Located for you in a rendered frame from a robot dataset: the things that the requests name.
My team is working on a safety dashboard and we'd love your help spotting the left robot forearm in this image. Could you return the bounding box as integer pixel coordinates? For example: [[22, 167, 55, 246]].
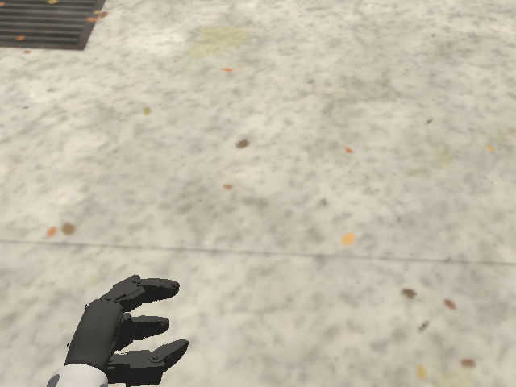
[[47, 364, 108, 387]]

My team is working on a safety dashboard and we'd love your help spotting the left robot hand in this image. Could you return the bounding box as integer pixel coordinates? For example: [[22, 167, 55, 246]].
[[64, 275, 189, 387]]

